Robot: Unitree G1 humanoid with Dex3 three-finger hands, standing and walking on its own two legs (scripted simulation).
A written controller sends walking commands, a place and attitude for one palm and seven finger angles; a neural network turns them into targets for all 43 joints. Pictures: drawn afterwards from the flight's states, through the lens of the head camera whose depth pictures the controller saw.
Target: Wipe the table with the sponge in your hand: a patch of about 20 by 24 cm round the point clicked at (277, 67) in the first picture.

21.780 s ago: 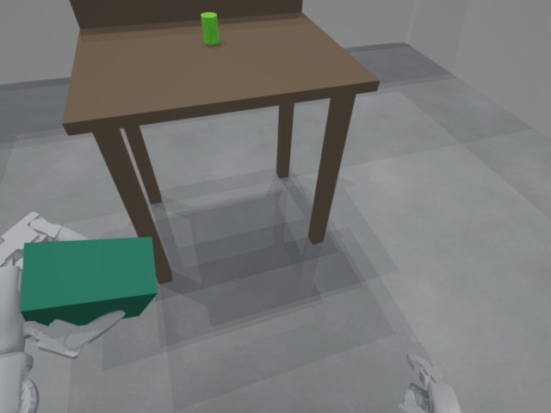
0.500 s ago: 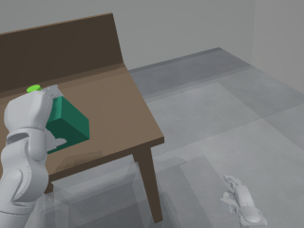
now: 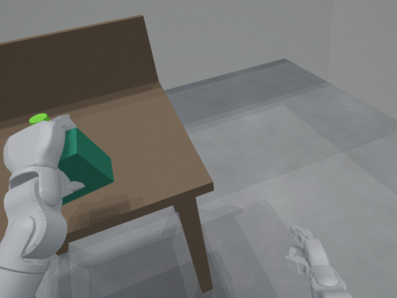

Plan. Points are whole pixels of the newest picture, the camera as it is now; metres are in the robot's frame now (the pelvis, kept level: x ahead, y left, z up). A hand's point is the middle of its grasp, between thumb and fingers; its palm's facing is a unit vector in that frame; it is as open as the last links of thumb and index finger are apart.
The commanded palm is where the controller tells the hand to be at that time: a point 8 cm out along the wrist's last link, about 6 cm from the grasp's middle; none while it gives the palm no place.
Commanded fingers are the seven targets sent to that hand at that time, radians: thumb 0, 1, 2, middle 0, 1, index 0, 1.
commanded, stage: move the sponge above the wiping area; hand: left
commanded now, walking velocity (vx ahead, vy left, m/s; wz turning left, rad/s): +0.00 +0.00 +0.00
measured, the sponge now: (74, 173) +0.26 +0.29 +0.16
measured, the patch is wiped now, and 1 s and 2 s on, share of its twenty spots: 0.00 0.00 0.00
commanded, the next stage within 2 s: none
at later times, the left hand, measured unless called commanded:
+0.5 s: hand (56, 170) +0.25 +0.32 +0.18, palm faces +0.19 -0.06 -0.98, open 10.3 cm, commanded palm +0.21 +0.31 +0.25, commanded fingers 0.00 0.10 1.30 -1.20 -1.60 -1.20 -1.60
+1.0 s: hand (54, 174) +0.26 +0.34 +0.16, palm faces +0.05 -0.03 -1.00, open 10.3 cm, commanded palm +0.22 +0.34 +0.24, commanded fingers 0.00 0.10 1.30 -1.20 -1.60 -1.20 -1.60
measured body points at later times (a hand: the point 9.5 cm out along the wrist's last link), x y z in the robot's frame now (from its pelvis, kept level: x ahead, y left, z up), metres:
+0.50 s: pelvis +0.00 +0.00 +0.00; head -0.03 -0.05 +0.45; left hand +0.24 +0.32 +0.23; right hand +0.26 -0.19 -0.08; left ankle +0.02 +0.11 -0.74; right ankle -0.01 -0.10 -0.74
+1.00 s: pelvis +0.00 +0.00 +0.00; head -0.02 -0.05 +0.45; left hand +0.25 +0.34 +0.21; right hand +0.25 -0.20 -0.09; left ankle +0.02 +0.11 -0.74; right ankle -0.01 -0.10 -0.74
